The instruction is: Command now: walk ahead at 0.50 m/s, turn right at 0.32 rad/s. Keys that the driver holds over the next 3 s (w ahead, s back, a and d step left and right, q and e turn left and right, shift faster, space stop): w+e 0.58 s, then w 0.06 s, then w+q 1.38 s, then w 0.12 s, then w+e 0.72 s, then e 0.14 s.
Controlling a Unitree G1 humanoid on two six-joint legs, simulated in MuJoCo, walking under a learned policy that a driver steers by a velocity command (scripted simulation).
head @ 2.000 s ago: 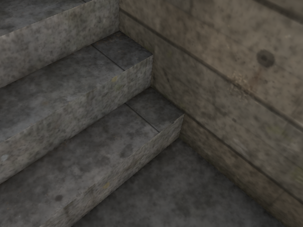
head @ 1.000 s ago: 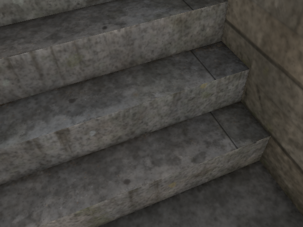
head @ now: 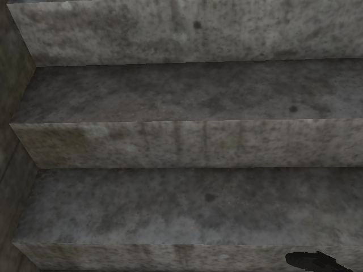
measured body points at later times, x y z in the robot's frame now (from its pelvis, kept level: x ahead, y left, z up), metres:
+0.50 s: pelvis +0.20 +0.04 +0.16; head +0.18 +0.04 +0.61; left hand +0.49 +0.19 +0.12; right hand +0.15 -0.22 +0.03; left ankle +0.24 +0.16 -0.54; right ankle +0.16 -0.10 -0.28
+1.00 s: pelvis +0.41 -0.20 +0.26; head +0.45 -0.22 +0.71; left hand +0.69 -0.11 +0.18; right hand +0.26 -0.41 +0.12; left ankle +0.30 +0.08 -0.30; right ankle +0.48 -0.36 -0.33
